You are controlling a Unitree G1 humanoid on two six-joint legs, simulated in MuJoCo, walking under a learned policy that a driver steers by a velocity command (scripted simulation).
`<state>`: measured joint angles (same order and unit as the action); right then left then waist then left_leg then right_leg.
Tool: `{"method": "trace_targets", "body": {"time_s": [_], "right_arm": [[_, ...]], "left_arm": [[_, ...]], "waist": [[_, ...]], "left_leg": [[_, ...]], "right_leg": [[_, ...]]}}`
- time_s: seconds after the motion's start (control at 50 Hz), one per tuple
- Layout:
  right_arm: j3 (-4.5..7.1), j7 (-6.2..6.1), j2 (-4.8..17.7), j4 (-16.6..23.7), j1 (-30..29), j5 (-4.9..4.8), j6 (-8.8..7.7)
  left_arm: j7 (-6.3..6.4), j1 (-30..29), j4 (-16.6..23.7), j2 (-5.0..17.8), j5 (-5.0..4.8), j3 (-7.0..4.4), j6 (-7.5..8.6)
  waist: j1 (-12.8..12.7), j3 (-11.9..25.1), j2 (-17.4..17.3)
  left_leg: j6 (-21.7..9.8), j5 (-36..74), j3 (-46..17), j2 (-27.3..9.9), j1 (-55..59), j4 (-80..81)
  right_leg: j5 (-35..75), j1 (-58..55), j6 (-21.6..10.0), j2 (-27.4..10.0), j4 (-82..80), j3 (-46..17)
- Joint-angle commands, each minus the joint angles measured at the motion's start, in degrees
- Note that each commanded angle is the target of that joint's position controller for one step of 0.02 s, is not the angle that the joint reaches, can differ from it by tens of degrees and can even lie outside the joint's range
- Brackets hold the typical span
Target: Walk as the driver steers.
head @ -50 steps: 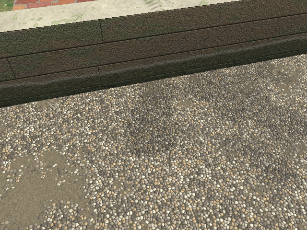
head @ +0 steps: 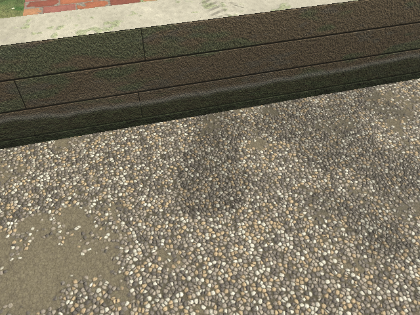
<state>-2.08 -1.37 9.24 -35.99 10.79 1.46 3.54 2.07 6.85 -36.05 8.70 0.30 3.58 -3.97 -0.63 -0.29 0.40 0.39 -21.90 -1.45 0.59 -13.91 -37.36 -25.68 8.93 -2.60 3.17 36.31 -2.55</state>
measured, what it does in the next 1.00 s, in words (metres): stands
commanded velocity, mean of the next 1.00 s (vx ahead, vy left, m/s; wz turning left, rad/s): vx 0.46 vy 0.00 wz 0.00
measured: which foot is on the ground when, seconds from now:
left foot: down 0.00-1.00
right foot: down 0.00-1.00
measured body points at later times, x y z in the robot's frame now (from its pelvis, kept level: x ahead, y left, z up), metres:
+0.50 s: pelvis +0.00 +0.00 +0.00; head -0.01 +0.00 +0.45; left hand +0.17 +0.20 -0.09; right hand +0.16 -0.20 -0.10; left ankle -0.02 +0.13 -0.72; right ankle -0.07 -0.10 -0.72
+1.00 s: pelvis +0.01 +0.00 +0.01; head +0.00 +0.00 +0.46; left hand +0.16 +0.21 -0.10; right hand +0.15 -0.20 -0.10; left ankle -0.02 +0.13 -0.72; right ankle -0.07 -0.10 -0.72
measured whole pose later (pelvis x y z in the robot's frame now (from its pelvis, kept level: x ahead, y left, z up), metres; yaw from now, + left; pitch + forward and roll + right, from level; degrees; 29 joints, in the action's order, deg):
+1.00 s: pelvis +0.01 +0.00 +0.01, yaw +1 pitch -1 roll +0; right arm -2.5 -1.1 8.5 -38.3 13.3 1.5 2.8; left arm 1.8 10.1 -38.7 8.5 0.4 3.9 -3.4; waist -0.8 1.0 0.4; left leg 0.4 -19.3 -1.9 0.7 -11.1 -31.4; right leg -22.6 5.6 -2.3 2.6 29.4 -2.0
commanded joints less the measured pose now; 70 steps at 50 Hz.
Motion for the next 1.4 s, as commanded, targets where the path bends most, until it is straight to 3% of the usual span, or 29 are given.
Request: {"method": "trace_targets", "body": {"time_s": [0.02,0.8,0.9,0.98,1.0,1.02,1.04,1.08,1.16,1.18,1.26,1.4], "right_arm": [[1.03,-0.07,3.9,4.9,-3.1,0.03,-0.93],[0.75,0.17,3.6,4.8,-2.6,0.05,-1.27],[0.56,0.24,3.2,3.3,-0.7,0.08,-1.44],[0.97,0.14,4.1,1.3,0.9,-0.06,-1.8],[0.79,0.06,3.6,2.7,-1.7,0.11,-1.5],[1.01,0.01,4.2,1.9,0.0,0.17,-1.49],[1.19,-0.06,4.6,1.5,0.8,-0.01,-1.48],[1.32,-0.16,4.6,1.1,1.3,-0.33,-1.34],[1.46,-0.1,4.2,0.8,1.5,-0.57,-0.79],[1.53,-0.22,4.6,-0.4,2.5,-1.16,-1.18],[1.55,-0.33,4.7,-0.7,2.4,-1.14,-1.51],[1.64,-0.34,5.7,-0.5,2.7,-0.98,-1.51]], "left_arm": [[0.06,-4.2,5.2,3.7,0.0,-0.99,0.97],[-0.02,-2.6,5.3,3.3,0.15,-0.92,1.41],[0.03,-1.0,3.5,3.4,0.15,-0.7,1.24],[0.06,-0.1,1.3,4.6,-0.14,-0.93,1.42],[-0.54,-2.0,2.0,3.8,0.51,-0.9,1.75],[-0.64,0.4,0.7,4.3,0.34,-1.15,2.03],[-0.62,1.4,-0.2,4.6,0.01,-1.33,2.19],[-0.5,1.8,-1.1,4.6,-0.36,-1.48,2.28],[-0.59,2.0,-2.2,4.6,-0.62,-1.65,1.98],[0.33,2.2,-2.7,5.9,-1.37,-1.76,1.66],[0.79,1.9,-2.6,6.2,-1.2,-1.76,1.25],[0.95,2.7,-2.4,7.2,-0.91,-2.02,0.69]], "waist": [[-0.1,3.4,0.3],[-0.2,3.3,0.0],[-0.2,0.4,0.2],[0.1,-0.1,0.2],[-0.8,-1.4,-0.6],[-0.9,3.4,-0.7],[-0.8,5.0,-0.9],[-0.7,6.7,-0.7],[-0.6,5.9,0.1],[0.3,6.0,1.3],[0.1,2.9,0.7],[-0.3,3.1,0.0]], "left_leg": [[-2.5,22.0,-0.7,-1.0,6.1,2.1],[-2.9,20.3,-1.6,-1.1,5.9,2.2],[-2.9,17.0,-3.2,-1.9,5.2,6.3],[-2.4,22.4,-4.4,-3.0,7.2,10.9],[-2.2,35.4,-5.6,-4.6,5.2,10.9],[-2.4,37.9,-5.5,-5.0,8.3,11.3],[-2.5,39.4,-5.5,-5.2,9.8,11.7],[-2.4,39.1,-5.3,-5.3,11.5,12.9],[-2.3,33.5,-5.0,-5.2,11.7,15.4],[-1.9,25.4,-4.0,-3.9,12.6,15.6],[-2.1,24.1,-4.1,-4.1,9.9,15.9],[-2.8,26.8,-3.8,-4.2,8.4,14.5]], "right_leg": [[22.9,5.6,-0.7,-3.0,-6.0,-2.4],[19.0,6.6,-0.4,-3.0,-6.2,-2.2],[17.4,6.3,-0.2,-4.1,-10.6,-3.9],[24.7,2.6,0.2,-5.6,-14.9,-4.9],[33.4,0.9,0.5,-6.2,-14.4,-4.3],[34.5,-2.0,0.5,-6.5,-14.4,-3.9],[35.6,-3.1,0.5,-6.6,-14.9,-3.8],[36.2,-4.4,0.5,-7.0,-16.1,-3.8],[34.4,-4.2,0.3,-7.6,-18.6,-3.8],[30.6,-3.1,0.4,-7.1,-18.4,-4.4],[29.2,-1.2,0.1,-7.3,-19.0,-4.8],[29.7,-0.7,-0.1,-6.9,-16.9,-4.4]]}}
